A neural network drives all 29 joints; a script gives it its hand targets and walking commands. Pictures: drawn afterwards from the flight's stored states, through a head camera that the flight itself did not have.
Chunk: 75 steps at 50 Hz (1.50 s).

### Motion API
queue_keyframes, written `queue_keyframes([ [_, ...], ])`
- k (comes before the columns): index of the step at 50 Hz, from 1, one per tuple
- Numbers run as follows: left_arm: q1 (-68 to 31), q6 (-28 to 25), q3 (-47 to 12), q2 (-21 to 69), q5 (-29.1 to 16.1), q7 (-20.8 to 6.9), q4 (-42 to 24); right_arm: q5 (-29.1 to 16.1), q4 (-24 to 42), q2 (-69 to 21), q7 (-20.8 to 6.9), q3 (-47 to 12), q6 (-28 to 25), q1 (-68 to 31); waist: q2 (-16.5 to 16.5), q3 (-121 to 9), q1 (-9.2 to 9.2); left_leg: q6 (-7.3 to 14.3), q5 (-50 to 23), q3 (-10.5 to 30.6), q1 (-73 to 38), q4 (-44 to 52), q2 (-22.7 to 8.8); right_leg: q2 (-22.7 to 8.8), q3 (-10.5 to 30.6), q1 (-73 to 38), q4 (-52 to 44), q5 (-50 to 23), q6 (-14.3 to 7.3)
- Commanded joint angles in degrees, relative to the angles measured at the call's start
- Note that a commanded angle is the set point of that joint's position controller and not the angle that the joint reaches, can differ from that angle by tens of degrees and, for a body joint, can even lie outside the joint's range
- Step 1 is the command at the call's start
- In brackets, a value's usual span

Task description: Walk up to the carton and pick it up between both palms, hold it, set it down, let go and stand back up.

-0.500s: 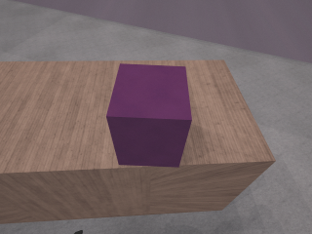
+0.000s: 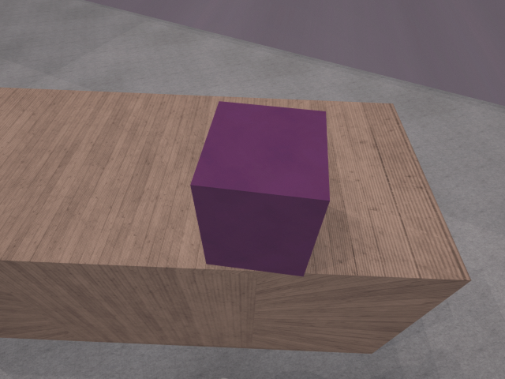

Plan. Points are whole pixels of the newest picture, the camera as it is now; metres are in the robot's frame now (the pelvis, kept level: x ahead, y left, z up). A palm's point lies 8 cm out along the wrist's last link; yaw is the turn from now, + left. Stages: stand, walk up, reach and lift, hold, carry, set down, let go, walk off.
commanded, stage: walk up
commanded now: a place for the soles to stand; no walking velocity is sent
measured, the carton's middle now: (262, 191) +0.45 -0.01 +0.01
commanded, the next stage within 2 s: none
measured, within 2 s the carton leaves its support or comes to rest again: neither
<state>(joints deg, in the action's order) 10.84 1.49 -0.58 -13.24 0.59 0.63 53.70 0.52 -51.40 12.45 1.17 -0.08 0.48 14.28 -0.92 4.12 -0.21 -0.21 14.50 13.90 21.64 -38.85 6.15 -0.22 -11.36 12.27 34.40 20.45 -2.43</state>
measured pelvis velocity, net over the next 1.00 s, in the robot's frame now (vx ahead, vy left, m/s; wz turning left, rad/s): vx -0.06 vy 0.05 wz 0.00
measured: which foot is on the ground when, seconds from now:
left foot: down 0.00-1.00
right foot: down 0.00-0.68, up 0.70-0.94, down 0.96-1.00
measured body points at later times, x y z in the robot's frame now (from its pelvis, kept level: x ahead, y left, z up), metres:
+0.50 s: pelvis +0.00 +0.01 +0.00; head +0.03 +0.02 +0.44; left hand +0.07 +0.27 -0.15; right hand +0.09 -0.25 -0.14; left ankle +0.06 +0.10 -0.71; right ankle -0.02 -0.09 -0.72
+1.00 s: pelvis -0.06 +0.05 -0.01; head -0.02 +0.04 +0.44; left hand -0.01 +0.31 -0.15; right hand +0.09 -0.18 -0.14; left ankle +0.02 +0.14 -0.72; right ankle -0.07 -0.07 -0.73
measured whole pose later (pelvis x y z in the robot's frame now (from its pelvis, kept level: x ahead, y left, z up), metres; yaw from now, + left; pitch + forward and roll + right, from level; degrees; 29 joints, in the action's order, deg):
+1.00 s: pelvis -0.06 +0.05 -0.01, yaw +0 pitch -4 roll +0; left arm 15.3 1.2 1.8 -12.9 0.0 0.4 49.6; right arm 1.7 -49.6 11.7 1.2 0.6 3.9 2.6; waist -1.5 8.6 -1.1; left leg 1.8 16.9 -4.4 23.1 -41.7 -0.7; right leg 0.9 0.7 14.7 41.6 22.5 -0.3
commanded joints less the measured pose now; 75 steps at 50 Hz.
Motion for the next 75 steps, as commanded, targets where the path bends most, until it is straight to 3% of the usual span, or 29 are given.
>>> queue_keyframes([
  [1,-2.86,-0.34,2.42,-9.4,0.45,0.08,-4.81,0.35,4.32,7.9,0.21,1.51,-1.49,2.4,3.14,-2.99,0.6,2.55,-14.17,-2.33,-0.68,1.03,-5.25,-13.71,7.22,-1.11,-11.24,-8.49,-6.07],
  [7,-2.54,0.71,2.01,-9.46,0.01,-0.39,-4.62,-0.46,4.3,9.78,0.38,1.96,-1.13,1.48,0.33,-1.52,0.52,3.4,-9.41,2.5,0.96,4.86,-5.33,-10.52,6.55,-0.62,-9.44,3.23,-3.86],
  [11,-0.53,0.85,1.65,-8.35,-0.2,-0.66,-4.57,-1.19,4.07,11.64,0.71,2.04,-1.26,2.16,-5.4,-4.51,-0.08,5.98,-6.23,15.21,3.48,14.8,-9.52,-3.2,5.56,-6.79,-2.46,3.92,-0.88],
  [15,1.88,-0.08,1.45,-8.48,-0.18,-0.12,-3.77,-1.17,3.83,10.45,1.08,1.66,-0.89,-0.15,-7.29,-6.71,-0.81,4.75,-6.52,14.01,2.86,15.11,-8.56,-3.39,7.53,-9.45,-5.63,0.5,-1.05],
  [20,0.71,-0.81,2.04,-10.85,0.17,0.37,-3.68,-0.23,3.1,9.0,0.93,1.37,-1.08,0.24,-0.38,-7.74,-0.12,1.88,-13.29,0.01,1.46,-0.33,-3.03,-13.69,9.61,-8.63,-11.23,-10.79,-5.75],
  [21,-0.57,-0.46,3.99,-14.11,-0.25,1.2,-4.74,-0.2,3.63,11.72,0.77,2.48,0.04,-3.1,1.57,-3.51,-1.29,0.77,-15.3,-3.16,5.43,-7.87,-2.1,-18.9,11.99,-8.12,-10.23,-27.87,-9.04],
  [23,0.77,-0.25,5.0,-15.11,0.15,1.82,-4.95,0.61,4.32,10.64,0.66,2.67,1.42,-3.06,7.17,-2.67,-2.08,-0.16,10.16,-7.86,8.74,-19.11,-2.62,-28.32,15.32,-8.94,-9.44,-50.61,-16.01],
  [25,0.26,-0.48,5.83,-14.36,0.58,2.46,-5.92,1.4,5.68,9.68,0.19,3.07,2.9,-4.2,7.16,-1.47,-2.1,-0.9,22.26,-6.95,9.53,-28.48,-7.53,-33.47,17.83,-5.09,-12.75,-50.44,-19.56],
  [30,-3.38,-1.38,5.0,-12.61,1.57,2.29,-7.47,0.67,4.88,7.56,-1.34,2.66,2.89,-4.46,7.4,-1.31,0.3,-1.21,8.91,-10.55,-0.74,-6.64,-9.79,-21.03,8.3,-3.14,-7.66,-40.27,-9.58],
  [31,-4.61,-1.12,4.73,-12.99,1.4,1.67,-8.04,0.36,3.54,6.75,-1.44,2.82,2.01,-1.95,6.32,-2.48,2.12,-0.25,-2.5,-12.96,-7.3,3.86,-8.84,-17.9,5.15,-0.62,-1.62,-37.38,-6.58],
  [32,-2.62,-0.79,3.99,-12.31,1.22,0.68,-7.48,0.75,2.75,8.2,-1.27,3.28,1.12,0.24,0.51,-5.75,2.88,0.8,-14.91,-11.75,-13.9,12.44,-8.31,-13.88,3.45,0.83,6.91,-31.42,-3.65],
  [33,2.02,-0.8,2.38,-8.72,0.33,-0.22,-7.63,0.97,3.99,13.5,-0.71,4.69,0.64,-1.47,-10.63,-10.0,1.26,4.84,-31.06,-0.57,-19.18,11.89,-15.26,-7.35,2.21,6.42,17.87,-18.95,0.57],
  [34,4.33,0.09,1.88,-7.33,-0.71,-0.13,-9.0,-0.64,5.62,16.44,-0.23,5.08,0.61,-2.65,-14.43,-11.22,0.61,13.18,-38.21,13.37,-13.84,16.55,-25.76,0.07,6.13,7.64,22.87,17.73,2.7],
  [35,2.7,1.43,2.39,-7.76,-0.38,0.44,-7.99,-1.82,4.69,15.49,0.11,5.24,0.74,-2.22,-9.1,-11.75,1.83,17.24,-30.22,13.19,-8.28,16.77,-26.34,-1.26,12.68,3.56,27.84,23.01,2.44],
  [39,4.48,0.9,3.02,-8.38,-0.53,1.44,-7.29,0.76,7.41,11.48,1.71,4.21,2.17,-9.8,-11.2,-7.41,-0.04,15.9,-22.46,4.0,-9.78,15.09,-23.57,-1.9,14.48,10.32,24.88,16.37,3.48],
  [43,6.29,-0.12,3.92,-8.06,-0.37,0.95,-7.44,1.52,7.06,11.09,1.46,4.24,1.66,-8.73,-6.88,-8.3,0.73,14.67,-13.65,4.47,-11.65,15.64,-24.97,-1.86,14.83,9.78,18.89,13.94,4.12],
  [45,9.18,-0.61,4.09,-7.34,-0.47,0.61,-6.91,1.81,6.75,11.39,1.19,4.4,1.81,-10.53,-6.44,-8.97,-0.04,12.13,-7.65,1.86,-8.97,15.34,-24.05,-1.61,12.97,4.11,10.0,8.68,3.49],
  [47,13.0,-1.68,4.35,-6.99,-0.5,0.1,-6.95,1.49,6.49,10.52,0.65,3.64,2.36,-12.82,-3.94,-8.33,-2.87,6.63,-2.44,-4.18,-3.94,9.5,-19.73,-2.03,14.18,-3.77,-7.01,-4.45,1.07],
  [48,12.21,-2.2,5.02,-9.43,-0.33,-0.11,-7.97,1.0,6.34,7.76,0.2,2.69,2.45,-11.27,6.31,-7.09,-1.54,3.16,5.8,-8.85,0.47,1.71,-14.7,-9.24,27.2,-1.96,-13.65,0.66,-2.22],
  [49,5.91,-2.23,5.8,-13.54,-1.25,-0.22,-9.99,0.76,6.68,5.91,0.27,2.19,2.7,-12.22,11.47,-1.32,-0.29,-0.23,14.97,-15.86,2.99,-5.54,-4.71,-17.37,39.73,8.52,-19.97,6.07,-7.38],
  [50,3.6,-2.35,6.42,-14.51,-1.15,0.04,-9.64,1.31,6.26,6.06,0.36,2.29,2.81,-11.51,12.02,1.12,-0.1,0.11,16.76,-11.73,-3.26,-13.32,-6.31,-20.19,43.11,18.43,-21.39,9.2,-11.62],
  [52,0.25,-2.68,5.0,-9.81,-0.55,0.52,-10.48,1.04,5.22,5.02,-0.17,1.76,1.95,-11.62,9.21,1.48,0.98,-0.17,13.76,-11.23,-2.88,-9.64,-6.36,-14.26,32.3,13.18,-17.59,-2.14,-8.46],
  [53,-0.17,-2.77,4.84,-9.48,-0.27,0.51,-11.19,0.81,4.4,4.89,-0.3,1.62,1.18,-9.85,11.54,-0.7,1.31,-0.28,9.87,-11.9,-3.93,-5.89,-7.15,-12.33,29.69,10.83,-14.62,-8.08,-6.99],
  [55,1.21,-2.77,4.15,-8.78,-0.17,-0.35,-10.71,1.34,3.14,5.25,-0.16,1.6,-0.61,-7.51,8.34,-5.02,2.36,0.76,-3.97,-11.96,-12.84,10.7,-8.16,-9.33,26.08,8.55,-7.61,-14.95,-3.51],
  [56,2.64,-2.82,3.58,-7.51,-0.27,-0.88,-10.08,1.42,3.11,7.0,-0.12,2.16,-1.24,-7.44,6.56,-6.66,1.61,1.66,-8.14,-8.19,-15.77,12.12,-11.18,-6.82,24.01,9.61,-5.18,-14.33,-1.47],
  [58,7.85,-2.37,2.88,-5.56,-1.05,-0.77,-8.74,0.3,3.18,9.97,-0.43,2.33,-0.88,-10.48,3.83,-4.21,-1.95,5.89,6.74,0.26,-7.12,16.79,-17.04,-0.88,19.5,6.19,-4.81,0.42,0.45],
  [61,8.86,-1.97,2.81,-5.85,-1.04,-0.74,-6.44,-0.2,1.04,10.03,-0.34,1.77,-0.41,-9.05,-1.98,0.2,-1.9,5.3,19.69,-0.07,-1.48,24.44,-16.57,-0.14,18.98,4.71,-4.14,2.14,0.28],
  [65,10.71,-3.26,2.44,-6.21,-0.91,-0.61,-4.74,0.31,-0.3,8.78,-0.51,1.51,-0.49,-8.27,-3.91,-2.4,-1.88,4.51,16.16,-4.61,-4.99,23.17,-15.62,-1.32,20.79,4.53,-6.83,0.4,-0.02],
  [75,8.55,-3.49,2.21,-8.24,-0.56,-0.04,-3.01,0.22,-2.83,8.6,-0.48,1.46,-0.34,-4.09,3.22,0.61,0.42,3.55,15.71,-10.35,-8.48,18.89,-13.21,-1.73,26.58,14.57,-11.9,7.49,-1.0],
])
